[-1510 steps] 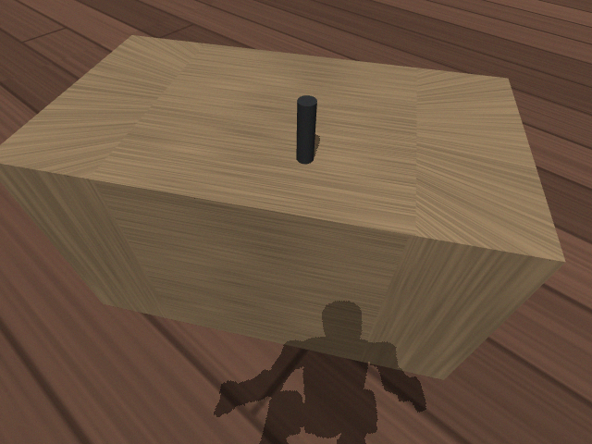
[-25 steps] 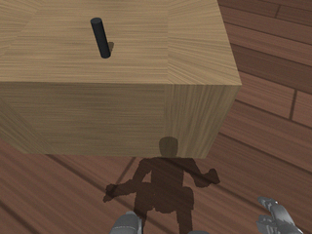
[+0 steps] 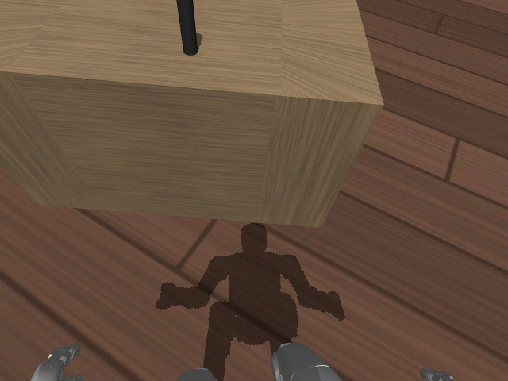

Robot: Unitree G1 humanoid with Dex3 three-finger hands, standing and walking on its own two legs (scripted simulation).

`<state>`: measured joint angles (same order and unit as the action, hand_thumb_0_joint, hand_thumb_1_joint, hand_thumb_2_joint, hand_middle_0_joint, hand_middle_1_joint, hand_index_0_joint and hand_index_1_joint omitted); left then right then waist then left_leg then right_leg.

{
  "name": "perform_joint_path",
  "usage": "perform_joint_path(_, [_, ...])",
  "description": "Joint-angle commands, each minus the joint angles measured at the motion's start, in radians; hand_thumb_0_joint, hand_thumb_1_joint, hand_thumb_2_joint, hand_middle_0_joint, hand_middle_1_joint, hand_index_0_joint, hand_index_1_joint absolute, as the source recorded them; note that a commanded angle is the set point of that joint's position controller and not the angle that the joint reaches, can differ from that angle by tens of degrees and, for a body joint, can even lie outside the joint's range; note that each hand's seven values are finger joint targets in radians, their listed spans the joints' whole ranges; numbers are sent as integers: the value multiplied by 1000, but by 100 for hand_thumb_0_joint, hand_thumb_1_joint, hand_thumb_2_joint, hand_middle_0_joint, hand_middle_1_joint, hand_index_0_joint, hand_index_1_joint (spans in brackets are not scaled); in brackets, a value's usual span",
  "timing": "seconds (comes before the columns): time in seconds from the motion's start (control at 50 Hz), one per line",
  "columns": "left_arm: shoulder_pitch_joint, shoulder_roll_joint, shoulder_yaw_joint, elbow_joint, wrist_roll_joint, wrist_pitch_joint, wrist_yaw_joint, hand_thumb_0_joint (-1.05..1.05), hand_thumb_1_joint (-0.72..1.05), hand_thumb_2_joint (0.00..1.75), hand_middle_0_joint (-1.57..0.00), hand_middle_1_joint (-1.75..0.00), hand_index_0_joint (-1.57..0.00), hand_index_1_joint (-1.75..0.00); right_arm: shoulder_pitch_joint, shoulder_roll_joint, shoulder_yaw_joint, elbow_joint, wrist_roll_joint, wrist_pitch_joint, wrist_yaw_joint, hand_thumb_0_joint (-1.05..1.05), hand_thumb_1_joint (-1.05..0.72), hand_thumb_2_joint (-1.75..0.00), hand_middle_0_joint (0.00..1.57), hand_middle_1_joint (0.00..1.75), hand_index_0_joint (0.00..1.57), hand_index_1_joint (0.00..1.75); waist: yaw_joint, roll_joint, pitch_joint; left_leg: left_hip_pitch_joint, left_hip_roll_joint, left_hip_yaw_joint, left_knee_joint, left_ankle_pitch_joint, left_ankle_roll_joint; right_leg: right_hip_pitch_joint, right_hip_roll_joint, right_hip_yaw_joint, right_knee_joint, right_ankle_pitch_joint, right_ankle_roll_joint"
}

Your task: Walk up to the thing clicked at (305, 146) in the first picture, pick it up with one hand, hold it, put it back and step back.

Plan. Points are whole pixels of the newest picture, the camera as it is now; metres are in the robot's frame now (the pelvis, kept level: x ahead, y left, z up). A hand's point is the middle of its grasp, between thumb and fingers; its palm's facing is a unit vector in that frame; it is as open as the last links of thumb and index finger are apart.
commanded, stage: step back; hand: left
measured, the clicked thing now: (187, 25) +0.93 +0.16 +0.01
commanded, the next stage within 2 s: stand in 1.68 s
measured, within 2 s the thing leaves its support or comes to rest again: neither
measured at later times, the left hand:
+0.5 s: hand out of the picture -0.07 +0.29 -0.15, palm faces +0.01 -0.90 -0.43, open 7.4 cm
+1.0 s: hand out of the picture -0.25 +0.27 -0.14, palm faces +0.01 -0.93 -0.37, open 7.4 cm
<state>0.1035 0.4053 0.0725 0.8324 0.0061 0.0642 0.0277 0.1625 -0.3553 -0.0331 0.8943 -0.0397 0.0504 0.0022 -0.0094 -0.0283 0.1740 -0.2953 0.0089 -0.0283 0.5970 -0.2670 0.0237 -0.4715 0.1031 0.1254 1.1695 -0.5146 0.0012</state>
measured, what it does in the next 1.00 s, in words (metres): walks backwards: right foot, then left foot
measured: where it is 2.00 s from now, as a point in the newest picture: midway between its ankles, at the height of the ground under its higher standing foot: outside the picture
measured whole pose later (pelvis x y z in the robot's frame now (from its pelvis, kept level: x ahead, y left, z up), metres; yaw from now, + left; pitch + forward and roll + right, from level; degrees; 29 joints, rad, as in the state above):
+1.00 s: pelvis -0.26 +0.00 +0.01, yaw -2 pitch -2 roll -1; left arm 0.31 0.36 0.07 0.99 0.05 -0.01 -0.02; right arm 0.22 -0.41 -0.06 0.96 -0.03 0.01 0.02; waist 0.05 0.03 0.05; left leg -0.40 0.00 -0.06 0.79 -0.40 -0.01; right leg -0.14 0.01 0.00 0.48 -0.31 -0.02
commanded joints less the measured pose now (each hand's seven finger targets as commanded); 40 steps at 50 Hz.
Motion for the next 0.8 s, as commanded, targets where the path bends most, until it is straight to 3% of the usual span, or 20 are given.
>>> perform_joint_path(0.0, [36, 162, 49, -71, 9, -36, -4, 0, 90, 90, -20, -30, -20, -30, -13, -262, -75, -100, 4, -29, -28, 0, -90, -90, 20, 30, 20, 30, -9, 186, -187, 197, 237, -198, -117, 523, 230, 25, -53, -27, -180, -26, 33])
perform_joint_path(0.06, [67, 155, 43, -61, 13, -43, -8, 0, 90, 90, -20, -30, -20, -30, -2, -292, -82, -111, 8, -17, -23, 0, -90, -90, 20, 30, 20, 30, -17, 237, -261, 247, 236, -202, -93, 477, 211, 105, -74, -95, -425, 23, 18])
perform_joint_path(0.12, [180, 144, 41, 1, 21, -53, -9, 0, 90, 90, -20, -30, -20, -30, -57, -300, -81, -121, 26, 2, -18, 0, -90, -90, 20, 30, 20, 30, 41, 231, -314, 158, 209, -161, -22, 374, 141, 299, -81, -134, -784, 260, -27])
perform_joint_path(0.14, [173, 204, 60, 2, 35, -59, -8, 0, 90, 90, -20, -30, -20, -30, -60, -259, -66, -128, 31, 2, -16, 0, -90, -90, 20, 30, 20, 30, 36, 138, -280, -31, 152, -146, 13, 216, 75, 376, -147, -5, -760, 294, -55])
perform_joint_path(0.16, [166, 278, 82, -13, 39, -61, -10, 0, 90, 90, -20, -30, -20, -30, -60, -204, -50, -148, 36, -2, -15, 0, -90, -90, 20, 30, 20, 30, 32, -98, -233, -236, -8, -70, 166, -95, 8, 402, -329, 247, -794, 321, -126])
perform_joint_path(0.18, [97, 369, 99, -38, 40, -55, -11, 0, 90, 90, -20, -30, -20, -30, -109, -214, -61, -151, 32, 1, -34, 0, -90, -90, 20, 30, 20, 30, 90, -242, -183, -214, -90, -83, 418, -355, -27, 167, -535, 419, -862, 376, -304])
perform_joint_path(0.2, [52, 342, 93, -63, 33, -62, -6, 0, 90, 90, -20, -30, -20, -30, -99, -249, -76, -141, 33, 5, -36, 0, -90, -90, 20, 30, 20, 30, 60, -172, -133, -172, -61, -178, 565, -339, -37, 55, -546, 412, -864, 397, -319])
perform_joint_path(0.24, [-46, 241, 62, -75, 30, -61, 2, 0, 90, 90, -20, -30, -20, -30, -24, -234, -66, -99, 46, -2, -34, 0, -90, -90, 20, 30, 20, 30, -12, -46, -135, -165, -119, -162, 611, -234, -28, 120, -367, 111, -736, 648, -227])
perform_joint_path(0.36, [51, 236, 64, -87, 42, -46, 18, 0, 90, 90, -20, -30, -20, -30, -33, -201, -54, -125, 23, -12, -34, 0, -90, -90, 20, 30, 20, 30, 59, -142, -172, -171, -56, -52, 340, -289, -49, 331, -367, 72, -659, 732, -213])
perform_joint_path(0.44, [15, 236, 56, -91, 25, -27, 7, 0, 90, 90, -20, -30, -20, -30, 77, -206, -70, -58, 12, -28, -24, 0, -90, -90, 20, 30, 20, 30, 15, -148, -258, 41, -50, 58, -141, -69, -20, 320, -333, 60, -565, 529, -163])
perform_joint_path(0.46, [37, 210, 41, -89, 24, -24, 2, 0, 90, 90, -20, -30, -20, -30, 96, -229, -80, -37, 6, -32, -26, 0, -90, -90, 20, 30, 20, 30, 13, -87, -252, 130, -23, -7, -213, -11, 2, 212, -299, 36, -517, 414, -114])
perform_joint_path(0.48, [88, 160, 26, -86, 20, -22, -3, 0, 90, 90, -20, -30, -20, -30, 73, -289, -95, -45, -10, -36, -27, 0, -90, -90, 20, 30, 20, 30, 30, 83, -244, 222, 162, -294, -274, -59, 69, 5, -200, -20, -380, 179, -62])
perform_joint_path(0.5, [7, 185, 36, -94, 7, -25, 5, 0, 90, 90, -20, -30, -20, -30, 3, -415, -107, -75, 3, -32, -13, 0, -90, -90, 20, 30, 20, 30, -12, 273, -220, 16, 378, -523, -324, -46, 237, 2, -70, -101, -184, -120, -12])
perform_joint_path(0.52, [-42, 218, 52, -83, 27, -23, 9, 0, 90, 90, -20, -30, -20, -30, -21, -417, -116, -81, -3, -40, -14, 0, -90, -90, 20, 30, 20, 30, -28, 211, -157, -109, 409, -564, -349, -72, 279, 42, -76, 24, -37, -118, -15])
perform_joint_path(0.56, [33, 187, 50, -29, 2, -19, -2, 0, 90, 90, -20, -30, -20, -30, -97, -299, -73, -75, -8, -52, -25, 0, -90, -90, 20, 30, 20, 30, 48, 89, -139, -76, 262, -300, -273, 42, 192, 41, -38, 91, 35, 12, -26])
perform_joint_path(0.58, [86, 195, 50, -4, 1, -21, -10, 0, 90, 90, -20, -30, -20, -30, -111, -288, -71, -78, -5, -59, -28, 0, -90, -90, 20, 30, 20, 30, 65, 109, -132, -87, 230, -238, -276, -44, 159, 53, -42, 68, 15, 65, -25])
perform_joint_path(0.66, [104, 175, 46, 20, 21, -43, -46, 0, 90, 90, -20, -30, -20, -30, -77, -269, -81, -71, -11, -65, -13, 0, -90, -90, 20, 30, 20, 30, 19, 209, -135, 19, 209, -229, -315, -380, 149, 107, -79, -51, -336, 2, 9])
perform_joint_path(0.7, [96, 172, 45, 28, 24, -55, -50, 0, 90, 90, -20, -30, -20, -30, -37, -295, -90, -60, -18, -60, -8, 0, -90, -90, 20, 30, 20, 30, -2, 218, -153, 40, 236, -235, -317, -387, 161, 178, -92, -104, -527, -57, -10])
perform_joint_path(0.74, [175, 158, 49, 79, 29, -68, -44, 0, 90, 90, -20, -30, -20, -30, -35, -309, -96, -58, -15, -48, -2, 0, -90, -90, 20, 30, 20, 30, 30, 213, -157, -26, 196, -170, -284, -403, 124, 330, -57, -157, -745, 80, -47])
perform_joint_path(0.78, [258, 192, 71, 112, 45, -84, -36, 0, 90, 90, -20, -30, -20, -30, -21, -236, -78, -64, -7, -39, 0, 0, -90, -90, 20, 30, 20, 30, 70, 72, -163, -204, 117, -82, -79, -383, 46, 526, -117, -4, -866, 38, -90])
